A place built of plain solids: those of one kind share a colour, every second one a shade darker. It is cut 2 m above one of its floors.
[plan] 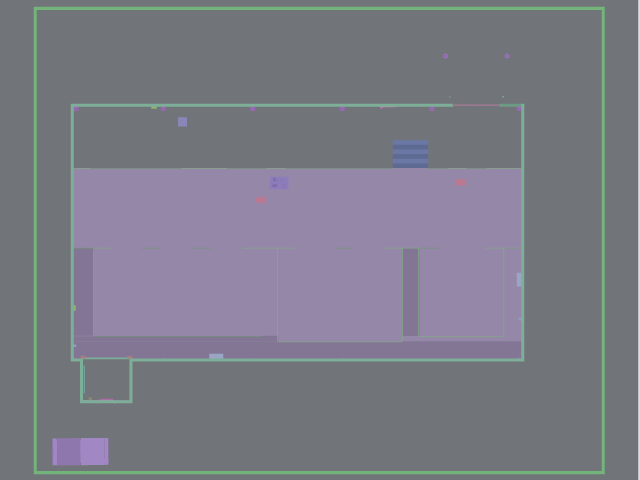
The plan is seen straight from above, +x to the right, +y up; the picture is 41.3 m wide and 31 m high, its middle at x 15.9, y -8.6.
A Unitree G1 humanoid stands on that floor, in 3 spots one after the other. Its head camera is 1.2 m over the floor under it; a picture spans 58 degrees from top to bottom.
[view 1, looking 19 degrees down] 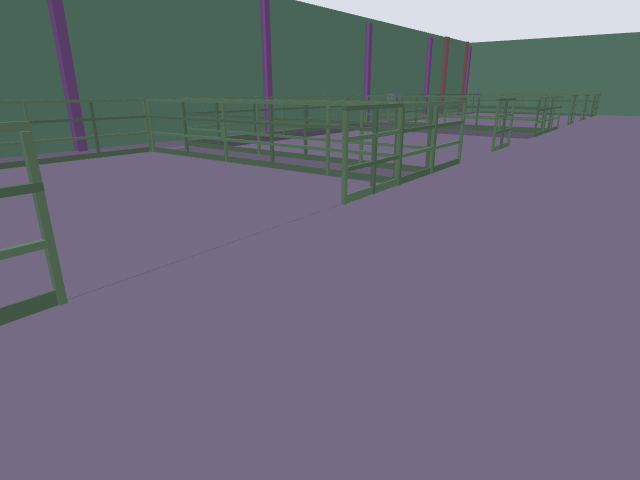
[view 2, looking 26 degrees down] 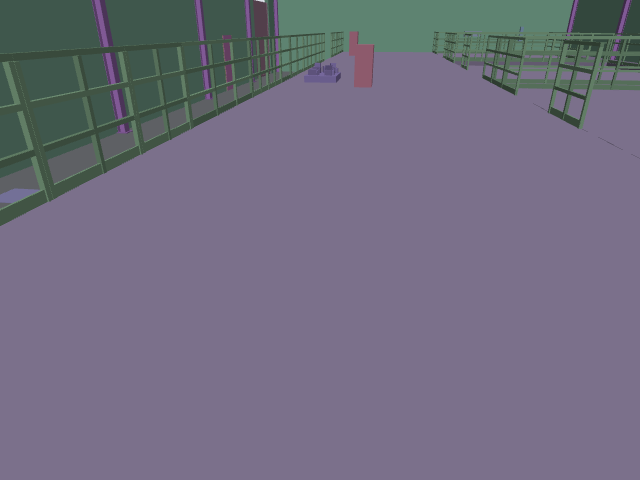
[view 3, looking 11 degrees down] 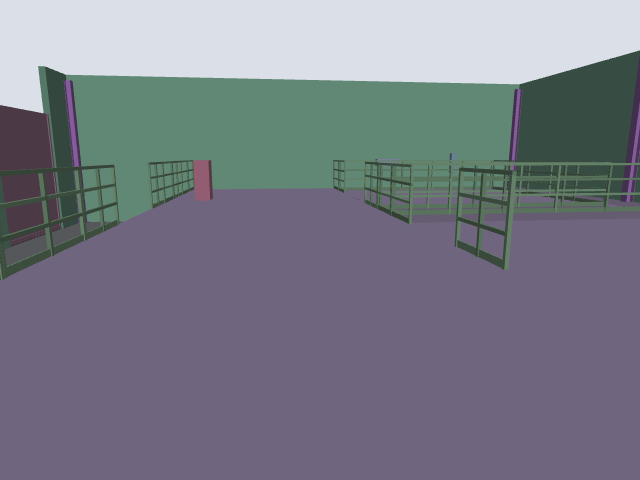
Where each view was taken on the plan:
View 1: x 27.50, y -6.50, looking -143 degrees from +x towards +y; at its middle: raised_floor_bank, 3.69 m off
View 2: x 1.40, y -6.50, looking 8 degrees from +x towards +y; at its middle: raised_floor_bank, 2.74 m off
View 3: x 12.65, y -6.60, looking -7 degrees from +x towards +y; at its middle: raised_floor_bank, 6.29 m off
